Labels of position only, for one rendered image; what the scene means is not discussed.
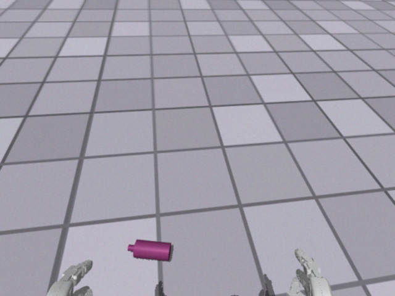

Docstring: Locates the bottle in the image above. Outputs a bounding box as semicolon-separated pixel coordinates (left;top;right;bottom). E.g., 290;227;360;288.
128;240;171;261

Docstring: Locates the left robot hand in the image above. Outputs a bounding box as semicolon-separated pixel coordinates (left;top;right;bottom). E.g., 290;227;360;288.
46;260;93;296

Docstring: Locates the right robot hand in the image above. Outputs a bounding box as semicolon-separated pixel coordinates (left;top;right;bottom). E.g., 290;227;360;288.
286;249;333;296

